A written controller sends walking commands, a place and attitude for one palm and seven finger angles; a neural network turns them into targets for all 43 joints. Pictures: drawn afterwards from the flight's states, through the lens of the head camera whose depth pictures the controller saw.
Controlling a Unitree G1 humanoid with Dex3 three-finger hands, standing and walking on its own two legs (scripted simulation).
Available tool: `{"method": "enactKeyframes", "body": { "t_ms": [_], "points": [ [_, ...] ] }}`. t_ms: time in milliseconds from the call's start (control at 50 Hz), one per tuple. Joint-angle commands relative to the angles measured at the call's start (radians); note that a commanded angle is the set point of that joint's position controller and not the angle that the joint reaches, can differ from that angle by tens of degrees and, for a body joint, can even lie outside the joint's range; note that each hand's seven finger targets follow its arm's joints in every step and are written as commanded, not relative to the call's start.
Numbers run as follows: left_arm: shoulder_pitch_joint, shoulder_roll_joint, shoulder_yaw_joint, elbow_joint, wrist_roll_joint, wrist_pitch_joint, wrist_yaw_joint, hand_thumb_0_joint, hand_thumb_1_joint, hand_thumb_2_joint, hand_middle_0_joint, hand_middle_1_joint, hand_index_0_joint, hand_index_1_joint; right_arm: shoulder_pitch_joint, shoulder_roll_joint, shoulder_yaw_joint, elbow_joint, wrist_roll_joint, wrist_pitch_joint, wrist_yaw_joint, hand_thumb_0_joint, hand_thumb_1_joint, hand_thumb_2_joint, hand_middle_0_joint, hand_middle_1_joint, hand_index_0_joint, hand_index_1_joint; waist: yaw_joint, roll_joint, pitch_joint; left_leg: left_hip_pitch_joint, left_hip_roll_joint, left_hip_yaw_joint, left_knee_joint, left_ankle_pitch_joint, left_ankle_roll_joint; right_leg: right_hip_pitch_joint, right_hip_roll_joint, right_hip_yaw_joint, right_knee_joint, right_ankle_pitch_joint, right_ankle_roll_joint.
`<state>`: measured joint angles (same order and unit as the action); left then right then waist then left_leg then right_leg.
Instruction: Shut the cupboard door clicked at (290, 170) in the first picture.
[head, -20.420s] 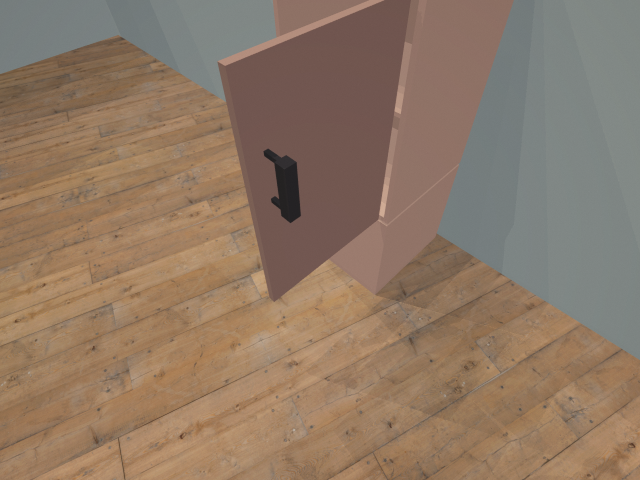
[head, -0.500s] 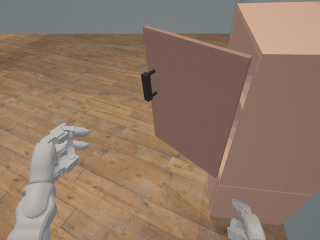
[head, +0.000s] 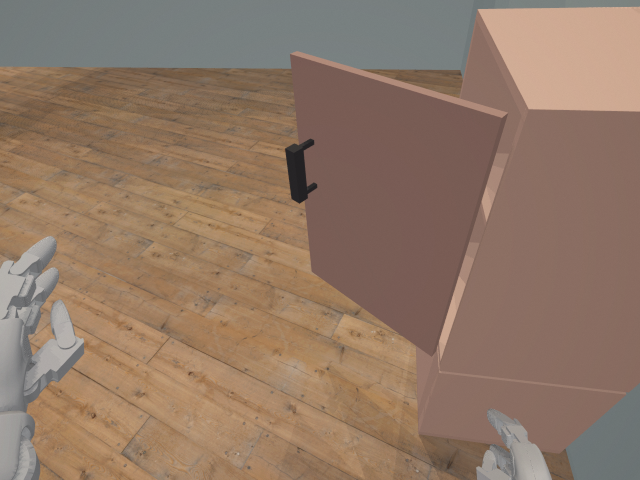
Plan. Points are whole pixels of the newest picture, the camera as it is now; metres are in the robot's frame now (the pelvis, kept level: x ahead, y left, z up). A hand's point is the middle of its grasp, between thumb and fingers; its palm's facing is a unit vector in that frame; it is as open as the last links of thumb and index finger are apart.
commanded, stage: draw the hand back to the body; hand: left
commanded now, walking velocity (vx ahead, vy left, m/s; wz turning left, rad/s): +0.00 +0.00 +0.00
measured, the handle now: (304, 170) +0.69 +0.12 +0.02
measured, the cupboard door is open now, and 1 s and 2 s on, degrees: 55 55 55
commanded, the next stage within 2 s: step back with the hand held close in 0.10 s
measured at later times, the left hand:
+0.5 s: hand (71, 343) +0.19 +0.27 +0.15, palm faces +0.39 -0.78 -0.48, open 7.4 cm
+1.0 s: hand (1, 413) +0.12 +0.29 +0.16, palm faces +0.47 -0.77 -0.43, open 7.4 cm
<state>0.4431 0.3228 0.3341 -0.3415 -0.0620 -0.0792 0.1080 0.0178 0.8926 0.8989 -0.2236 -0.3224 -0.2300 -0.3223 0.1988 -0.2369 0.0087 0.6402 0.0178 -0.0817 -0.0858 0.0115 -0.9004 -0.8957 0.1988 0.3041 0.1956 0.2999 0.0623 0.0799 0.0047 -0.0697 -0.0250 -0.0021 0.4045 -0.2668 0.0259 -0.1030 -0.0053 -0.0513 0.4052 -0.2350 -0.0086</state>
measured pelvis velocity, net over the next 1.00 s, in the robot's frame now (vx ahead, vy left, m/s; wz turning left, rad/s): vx -0.08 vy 0.02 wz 0.00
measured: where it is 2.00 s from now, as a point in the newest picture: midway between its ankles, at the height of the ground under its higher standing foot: outside the picture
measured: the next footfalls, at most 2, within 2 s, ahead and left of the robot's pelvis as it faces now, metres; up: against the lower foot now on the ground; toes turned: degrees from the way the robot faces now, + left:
right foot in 1.68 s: -0.26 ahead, -0.11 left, +0.00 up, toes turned -1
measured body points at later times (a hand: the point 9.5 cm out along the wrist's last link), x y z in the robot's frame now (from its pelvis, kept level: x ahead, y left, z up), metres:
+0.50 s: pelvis -0.01 +0.02 -0.01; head +0.00 -0.01 +0.44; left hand +0.17 +0.31 +0.18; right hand +0.16 -0.24 -0.10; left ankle -0.03 +0.10 -0.74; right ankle +0.00 -0.11 -0.74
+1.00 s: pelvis -0.08 +0.02 -0.02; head -0.08 +0.03 +0.43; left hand +0.09 +0.33 +0.18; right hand +0.08 -0.23 -0.10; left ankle -0.03 +0.10 -0.74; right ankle -0.01 -0.11 -0.74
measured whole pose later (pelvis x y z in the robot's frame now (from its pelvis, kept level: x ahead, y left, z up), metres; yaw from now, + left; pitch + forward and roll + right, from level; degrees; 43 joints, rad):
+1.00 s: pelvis -0.08 +0.02 -0.02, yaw +0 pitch +0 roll -2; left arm 0.52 0.39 0.44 -0.48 -0.02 -0.22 0.16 0.02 0.89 0.90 -0.21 -0.30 -0.22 -0.30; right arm 0.25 -0.23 0.00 0.57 0.01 -0.02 -0.09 0.01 -0.90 -0.90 0.20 0.30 0.20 0.30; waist 0.00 0.01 -0.03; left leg -0.41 -0.02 0.01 0.67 -0.27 0.06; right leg -0.40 -0.01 -0.05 0.58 -0.19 0.02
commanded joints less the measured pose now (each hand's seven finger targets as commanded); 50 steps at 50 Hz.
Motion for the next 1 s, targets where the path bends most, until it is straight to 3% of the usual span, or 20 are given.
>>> {"method": "enactKeyframes", "body": {
  "t_ms": [0, 80, 120, 200, 220, 240, 280, 300, 360, 420, 460, 520, 620, 760, 840, 860, 880, 960, 980],
  "points": [
    [-0.086, 0.227, 0.137, -0.240, -0.002, -0.070, 0.021, 0.000, 0.900, 0.900, -0.200, -0.300, -0.200, -0.300, -0.134, -0.082, -0.021, -0.162, -0.007, -0.064, -0.006, 0.000, -0.900, -0.900, 0.200, 0.300, 0.200, 0.300, 0.001, 0.001, -0.058, -0.065, 0.033, 0.003, -0.064, 0.240, -0.008, 0.052, -0.011, 0.014, -0.051, 0.164, -0.007],
    [-0.067, 0.221, 0.140, -0.228, -0.006, -0.063, 0.015, 0.000, 0.900, 0.900, -0.200, -0.300, -0.200, -0.300, -0.131, -0.079, -0.021, -0.165, -0.008, -0.062, -0.002, 0.000, -0.900, -0.900, 0.200, 0.300, 0.200, 0.300, 0.002, 0.005, -0.046, -0.067, 0.038, 0.008, -0.066, 0.249, -0.011, 0.050, -0.011, 0.018, -0.054, 0.176, -0.006],
    [-0.065, 0.214, 0.138, -0.205, -0.009, -0.058, 0.013, 0.000, 0.900, 0.900, -0.200, -0.300, -0.200, -0.300, -0.131, -0.080, -0.022, -0.165, -0.007, -0.054, -0.002, 0.000, -0.900, -0.900, 0.200, 0.300, 0.200, 0.300, 0.000, -0.036, -0.030, -0.073, 0.040, 0.009, -0.068, 0.240, -0.008, 0.040, -0.007, 0.018, -0.060, 0.169, -0.004],
    [-0.078, 0.217, 0.135, -0.224, -0.007, -0.062, 0.011, 0.000, 0.900, 0.900, -0.200, -0.300, -0.200, -0.300, -0.131, -0.084, -0.026, -0.168, -0.007, -0.052, -0.001, 0.000, -0.900, -0.900, 0.200, 0.300, 0.200, 0.300, -0.001, -0.015, -0.053, -0.064, 0.039, 0.012, -0.067, 0.235, -0.006, 0.046, -0.010, 0.020, -0.061, 0.160, -0.003],
    [-0.156, 0.310, 0.231, -0.260, -0.004, -0.099, 0.024, 0.000, 0.900, 0.900, -0.200, -0.300, -0.200, -0.300, -0.122, -0.122, -0.042, -0.198, 0.000, -0.028, 0.003, 0.000, -0.900, -0.900, 0.200, 0.300, 0.200, 0.300, -0.041, -0.021, -0.020, -0.152, 0.061, -0.016, -0.002, 0.145, 0.016, -0.028, -0.073, 0.128, -0.099, 0.183, -0.015],
    [-0.062, 0.249, 0.182, -0.182, -0.005, -0.105, 0.021, 0.000, 0.900, 0.900, -0.200, -0.300, -0.200, -0.300, -0.113, -0.112, -0.043, -0.178, -0.004, -0.015, 0.003, 0.000, -0.900, -0.900, 0.200, 0.300, 0.200, 0.300, -0.049, -0.074, -0.037, -0.146, 0.055, -0.023, 0.037, 0.120, 0.016, -0.055, -0.113, 0.149, -0.114, 0.166, -0.028],
    [-0.018, 0.230, 0.157, -0.195, 0.001, -0.124, 0.021, 0.000, 0.900, 0.900, -0.200, -0.300, -0.200, -0.300, -0.112, -0.104, -0.048, -0.180, -0.003, 0.005, 0.007, 0.000, -0.900, -0.900, 0.200, 0.300, 0.200, 0.300, -0.054, -0.127, -0.077, -0.161, 0.049, -0.026, 0.091, 0.126, 0.010, -0.064, -0.157, 0.163, -0.100, 0.206, -0.047],
    [0.006, 0.234, 0.162, -0.196, -0.002, -0.129, 0.024, 0.000, 0.900, 0.900, -0.200, -0.300, -0.200, -0.300, -0.108, -0.105, -0.052, -0.184, -0.002, 0.012, 0.007, 0.000, -0.900, -0.900, 0.200, 0.300, 0.200, 0.300, -0.056, -0.125, -0.103, -0.164, 0.051, -0.023, 0.102, 0.133, 0.009, -0.059, -0.168, 0.165, -0.085, 0.232, -0.052],
    [0.035, 0.262, 0.183, -0.250, -0.005, -0.137, 0.036, 0.000, 0.900, 0.900, -0.200, -0.300, -0.200, -0.300, -0.112, -0.117, -0.060, -0.193, 0.002, 0.035, -0.001, 0.000, -0.900, -0.900, 0.200, 0.300, 0.200, 0.300, -0.062, -0.065, -0.159, -0.167, 0.069, -0.039, 0.087, 0.248, 0.001, -0.035, -0.157, 0.129, -0.002, 0.352, -0.050],
    [0.057, 0.283, 0.205, -0.294, -0.009, -0.137, 0.045, 0.000, 0.900, 0.900, -0.200, -0.300, -0.200, -0.300, -0.113, -0.123, -0.062, -0.219, 0.003, 0.056, -0.013, 0.000, -0.900, -0.900, 0.200, 0.300, 0.200, 0.300, -0.061, -0.028, -0.194, -0.173, 0.103, -0.061, 0.056, 0.443, -0.005, -0.008, -0.104, 0.084, 0.092, 0.446, -0.019],
    [0.060, 0.311, 0.232, -0.313, -0.009, -0.131, 0.047, 0.000, 0.900, 0.900, -0.200, -0.300, -0.200, -0.300, -0.116, -0.127, -0.065, -0.229, 0.002, 0.067, -0.020, 0.000, -0.900, -0.900, 0.200, 0.300, 0.200, 0.300, -0.055, -0.015, -0.215, -0.191, 0.116, -0.070, 0.053, 0.518, -0.007, 0.014, -0.086, 0.072, 0.127, 0.476, -0.007],
    [0.078, 0.297, 0.224, -0.323, -0.010, -0.128, 0.048, 0.000, 0.900, 0.900, -0.200, -0.300, -0.200, -0.300, -0.102, -0.128, -0.067, -0.248, 0.003, 0.078, -0.021, 0.000, -0.900, -0.900, 0.200, 0.300, 0.200, 0.300, -0.057, -0.013, -0.214, -0.221, 0.134, -0.081, 0.044, 0.535, -0.010, 0.010, -0.071, 0.071, 0.163, 0.448, -0.001],
    [0.091, 0.285, 0.225, -0.312, -0.004, -0.136, 0.051, 0.000, 0.900, 0.900, -0.200, -0.300, -0.200, -0.300, -0.102, -0.135, -0.066, -0.256, -0.001, 0.076, -0.022, 0.000, -0.900, -0.900, 0.200, 0.300, 0.200, 0.300, -0.056, -0.001, -0.153, -0.397, 0.159, -0.117, -0.031, 0.199, 0.028, 0.027, -0.049, 0.086, 0.173, 0.263, 0.012],
    [0.050, 0.293, 0.245, -0.323, 0.023, -0.168, 0.061, 0.000, 0.900, 0.900, -0.200, -0.300, -0.200, -0.300, -0.091, -0.144, -0.065, -0.252, -0.003, 0.049, -0.020, 0.000, -0.900, -0.900, 0.200, 0.300, 0.200, 0.300, -0.065, 0.004, -0.101, -0.648, 0.151, -0.148, -0.071, -0.260, 0.068, 0.099, -0.048, 0.125, 0.186, 0.130, 0.010],
    [0.016, 0.271, 0.223, -0.332, 0.033, -0.185, 0.068, 0.000, 0.900, 0.900, -0.200, -0.300, -0.200, -0.300, -0.073, -0.140, -0.062, -0.248, -0.004, 0.030, -0.017, 0.000, -0.900, -0.900, 0.200, 0.300, 0.200, 0.300, -0.072, -0.019, -0.073, -0.677, 0.135, -0.149, -0.036, -0.351, 0.073, 0.046, -0.056, 0.153, 0.159, 0.021, 0.001],
    [0.001, 0.296, 0.243, -0.346, 0.038, -0.190, 0.069, 0.000, 0.900, 0.900, -0.200, -0.300, -0.200, -0.300, -0.079, -0.146, -0.065, -0.243, -0.008, 0.024, -0.019, 0.000, -0.900, -0.900, 0.200, 0.300, 0.200, 0.300, -0.070, -0.014, -0.074, -0.672, 0.133, -0.147, -0.028, -0.353, 0.073, 0.038, -0.059, 0.164, 0.147, 0.004, 0.000],
    [0.007, 0.273, 0.225, -0.335, 0.037, -0.194, 0.070, 0.000, 0.900, 0.900, -0.200, -0.300, -0.200, -0.300, -0.070, -0.136, -0.061, -0.240, -0.007, 0.019, -0.018, 0.000, -0.900, -0.900, 0.200, 0.300, 0.200, 0.300, -0.071, -0.033, -0.073, -0.660, 0.127, -0.144, -0.016, -0.345, 0.069, 0.020, -0.065, 0.166, 0.139, -0.014, -0.004],
    [-0.013, 0.290, 0.239, -0.347, 0.044, -0.208, 0.078, 0.000, 0.900, 0.900, -0.200, -0.300, -0.200, -0.300, -0.068, -0.146, -0.063, -0.228, -0.015, 0.000, -0.016, 0.000, -0.900, -0.900, 0.200, 0.300, 0.200, 0.300, -0.071, -0.010, -0.071, -0.660, 0.131, -0.156, -0.020, -0.372, 0.068, -0.005, -0.058, 0.168, 0.131, -0.081, -0.005],
    [-0.007, 0.269, 0.224, -0.339, 0.044, -0.212, 0.078, 0.000, 0.900, 0.900, -0.200, -0.300, -0.200, -0.300, -0.065, -0.137, -0.059, -0.225, -0.014, -0.004, -0.016, 0.000, -0.900, -0.900, 0.200, 0.300, 0.200, 0.300, -0.072, -0.010, -0.066, -0.667, 0.134, -0.156, -0.025, -0.362, 0.067, -0.001, -0.056, 0.160, 0.139, -0.069, -0.005]
  ]
}}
